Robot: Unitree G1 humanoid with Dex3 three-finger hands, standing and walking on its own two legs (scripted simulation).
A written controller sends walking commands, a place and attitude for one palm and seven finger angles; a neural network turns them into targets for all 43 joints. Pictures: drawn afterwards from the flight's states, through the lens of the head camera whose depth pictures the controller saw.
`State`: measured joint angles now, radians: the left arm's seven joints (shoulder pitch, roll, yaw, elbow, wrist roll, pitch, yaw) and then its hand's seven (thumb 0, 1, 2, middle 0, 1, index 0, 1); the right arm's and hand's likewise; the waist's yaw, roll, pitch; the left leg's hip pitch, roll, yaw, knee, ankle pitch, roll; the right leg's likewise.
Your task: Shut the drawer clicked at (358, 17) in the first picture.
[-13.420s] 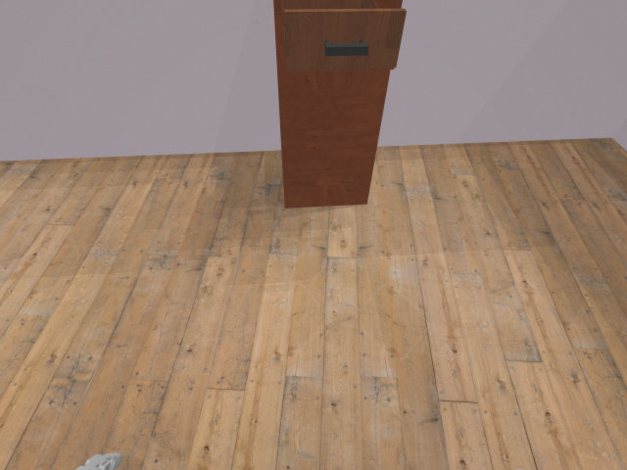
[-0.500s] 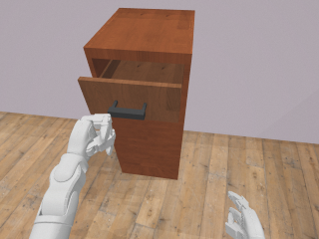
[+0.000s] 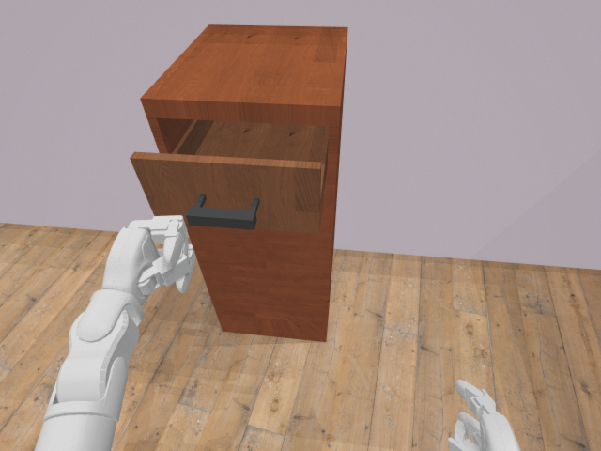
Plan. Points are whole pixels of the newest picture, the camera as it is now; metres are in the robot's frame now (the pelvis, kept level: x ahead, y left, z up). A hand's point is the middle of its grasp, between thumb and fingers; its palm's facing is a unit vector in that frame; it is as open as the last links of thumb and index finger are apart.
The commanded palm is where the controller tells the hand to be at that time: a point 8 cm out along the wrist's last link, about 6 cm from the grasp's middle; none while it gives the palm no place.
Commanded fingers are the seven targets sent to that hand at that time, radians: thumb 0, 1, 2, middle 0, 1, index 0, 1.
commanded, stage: bring the fist close to the handle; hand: left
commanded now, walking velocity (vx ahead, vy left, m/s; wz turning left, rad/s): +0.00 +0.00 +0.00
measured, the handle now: (225, 209) +0.51 +0.18 +0.03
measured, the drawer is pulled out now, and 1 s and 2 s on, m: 0.13 0.13 0.12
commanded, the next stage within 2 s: push the drawer shut in 1.42 s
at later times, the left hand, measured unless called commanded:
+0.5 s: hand (206, 254) +0.36 +0.17 +0.08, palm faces -0.06 -1.00 -0.02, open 3.3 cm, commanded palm +0.34 +0.22 +0.08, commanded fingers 0.00 0.90 0.90 -1.40 -1.60 -1.40 -1.60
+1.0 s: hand (227, 251) +0.40 +0.16 +0.03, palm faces -0.07 -1.00 -0.02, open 3.3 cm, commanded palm +0.39 +0.21 +0.03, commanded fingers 0.00 0.90 0.90 -1.40 -1.60 -1.40 -1.60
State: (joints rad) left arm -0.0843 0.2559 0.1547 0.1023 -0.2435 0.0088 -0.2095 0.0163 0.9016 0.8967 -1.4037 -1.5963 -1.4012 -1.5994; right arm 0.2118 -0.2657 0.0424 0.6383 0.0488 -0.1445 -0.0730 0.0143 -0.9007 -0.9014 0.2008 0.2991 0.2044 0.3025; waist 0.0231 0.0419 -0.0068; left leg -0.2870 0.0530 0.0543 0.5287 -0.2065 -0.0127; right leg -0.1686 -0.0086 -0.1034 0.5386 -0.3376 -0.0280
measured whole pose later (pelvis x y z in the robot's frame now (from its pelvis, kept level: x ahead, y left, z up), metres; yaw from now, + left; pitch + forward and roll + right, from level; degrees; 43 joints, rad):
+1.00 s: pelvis +0.00 +0.02 -0.03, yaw -2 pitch +11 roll -1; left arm -0.46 0.24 0.18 0.74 -0.17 -0.36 -0.17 0.02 0.90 0.90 -1.40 -1.60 -1.40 -1.60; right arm 0.30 -0.24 0.01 0.66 0.01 -0.03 -0.01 0.01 -0.90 -0.90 0.20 0.30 0.21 0.30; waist -0.05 0.02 -0.07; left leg -0.68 0.06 0.08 0.83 -0.34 0.01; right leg -0.57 -0.02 -0.07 0.84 -0.45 -0.01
